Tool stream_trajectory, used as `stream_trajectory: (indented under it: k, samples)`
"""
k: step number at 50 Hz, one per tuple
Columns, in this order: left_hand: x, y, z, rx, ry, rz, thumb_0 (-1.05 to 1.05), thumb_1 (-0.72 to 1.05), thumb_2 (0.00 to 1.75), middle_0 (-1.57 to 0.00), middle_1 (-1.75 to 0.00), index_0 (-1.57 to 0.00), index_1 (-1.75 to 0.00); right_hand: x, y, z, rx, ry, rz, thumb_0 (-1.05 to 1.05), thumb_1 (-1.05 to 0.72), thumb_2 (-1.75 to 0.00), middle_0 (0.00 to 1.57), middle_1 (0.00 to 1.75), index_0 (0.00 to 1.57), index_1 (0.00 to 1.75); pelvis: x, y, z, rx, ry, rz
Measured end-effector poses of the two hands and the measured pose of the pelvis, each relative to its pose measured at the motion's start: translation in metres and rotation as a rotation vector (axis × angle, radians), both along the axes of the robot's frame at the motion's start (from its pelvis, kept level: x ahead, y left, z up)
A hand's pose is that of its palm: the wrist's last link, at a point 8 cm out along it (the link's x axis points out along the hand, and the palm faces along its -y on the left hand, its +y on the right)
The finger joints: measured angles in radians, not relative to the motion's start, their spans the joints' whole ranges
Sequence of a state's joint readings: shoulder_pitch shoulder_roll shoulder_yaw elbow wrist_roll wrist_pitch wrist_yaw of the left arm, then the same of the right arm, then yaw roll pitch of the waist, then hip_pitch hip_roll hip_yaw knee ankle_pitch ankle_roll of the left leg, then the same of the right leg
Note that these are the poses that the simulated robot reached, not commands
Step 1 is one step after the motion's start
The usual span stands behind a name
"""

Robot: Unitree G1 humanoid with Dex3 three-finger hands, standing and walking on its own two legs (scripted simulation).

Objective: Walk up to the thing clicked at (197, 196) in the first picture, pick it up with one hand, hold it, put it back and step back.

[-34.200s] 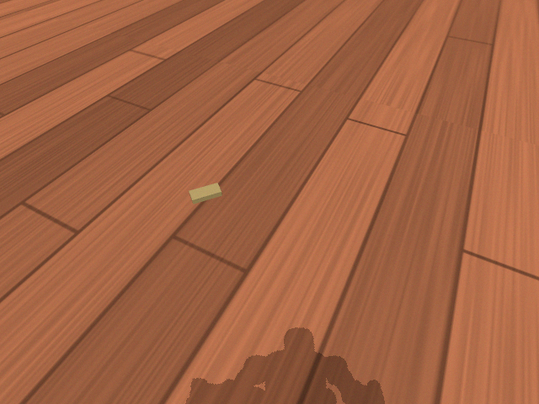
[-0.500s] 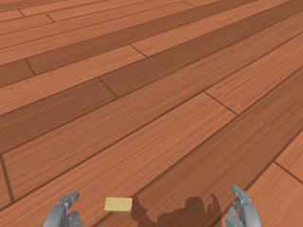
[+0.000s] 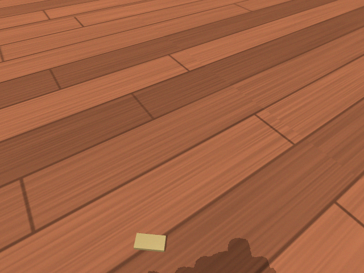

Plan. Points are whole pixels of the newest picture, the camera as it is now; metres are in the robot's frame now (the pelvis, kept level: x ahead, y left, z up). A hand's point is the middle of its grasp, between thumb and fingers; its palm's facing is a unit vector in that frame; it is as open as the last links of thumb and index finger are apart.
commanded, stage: stand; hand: left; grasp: from above
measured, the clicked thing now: (150, 242) +0.40 +0.18 -0.75
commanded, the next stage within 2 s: none
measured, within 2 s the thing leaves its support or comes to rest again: neither
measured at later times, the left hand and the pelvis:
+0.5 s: hand out of the picture +0.04 +0.24 -0.15, palm faces +0.02 -0.94 -0.35, open 7.4 cm; pelvis +0.00 -0.01 +0.01, yaw +0 degrees
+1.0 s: hand out of the picture +0.07 +0.24 -0.15, palm faces +0.00 -0.94 -0.34, open 7.4 cm; pelvis +0.00 -0.01 +0.02, yaw +0 degrees
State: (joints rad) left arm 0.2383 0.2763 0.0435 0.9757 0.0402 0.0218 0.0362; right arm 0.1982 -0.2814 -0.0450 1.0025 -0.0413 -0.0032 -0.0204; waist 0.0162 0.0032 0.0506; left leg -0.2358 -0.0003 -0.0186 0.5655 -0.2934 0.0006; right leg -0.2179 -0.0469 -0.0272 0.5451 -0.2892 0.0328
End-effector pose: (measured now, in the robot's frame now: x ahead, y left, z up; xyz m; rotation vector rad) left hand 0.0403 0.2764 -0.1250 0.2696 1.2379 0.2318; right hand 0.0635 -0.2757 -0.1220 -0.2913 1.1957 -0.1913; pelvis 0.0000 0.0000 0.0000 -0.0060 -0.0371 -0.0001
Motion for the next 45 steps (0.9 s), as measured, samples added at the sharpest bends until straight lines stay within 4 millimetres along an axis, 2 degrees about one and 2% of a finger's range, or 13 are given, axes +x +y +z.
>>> stream_trajectory:
  k: [5,12,30,45]
  samples:
    - [-0.013,-0.001,0.003,-0.001,0.043,0.019,0.01,0.91,0.90,-0.21,-0.30,-0.20,-0.30,-0.006,0.004,0.000,0.017,0.026,-0.009,0.01,-0.90,-0.90,0.20,0.30,0.20,0.30,-0.001,0.000,0.006,0.003,-0.017,0.002]
    - [-0.015,0.001,0.008,0.008,0.053,0.022,0.01,0.91,0.90,-0.21,-0.30,-0.20,-0.30,-0.008,0.003,0.001,0.027,0.033,-0.014,0.00,-0.90,-0.90,0.20,0.30,0.20,0.30,-0.004,-0.001,0.010,0.005,-0.032,0.003]
    - [0.001,0.002,0.014,0.017,0.036,0.005,0.00,0.91,0.90,-0.21,-0.30,-0.20,-0.30,-0.012,-0.017,0.008,0.001,0.056,-0.025,0.00,-0.90,-0.90,0.20,0.30,0.20,0.30,-0.003,-0.008,0.014,0.002,-0.028,0.002]
    - [0.018,0.002,0.015,0.009,0.028,-0.014,0.00,0.91,0.90,-0.21,-0.30,-0.20,-0.30,-0.008,-0.019,0.010,-0.003,0.063,-0.023,0.00,-0.90,-0.90,0.20,0.30,0.20,0.30,0.001,-0.008,0.015,0.003,-0.018,-0.004]
